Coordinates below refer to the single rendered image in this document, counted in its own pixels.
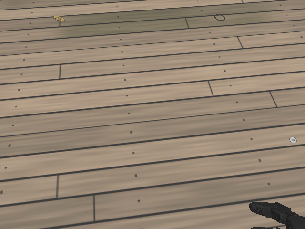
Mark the robot right hand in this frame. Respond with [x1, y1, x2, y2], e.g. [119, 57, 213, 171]
[249, 201, 305, 229]

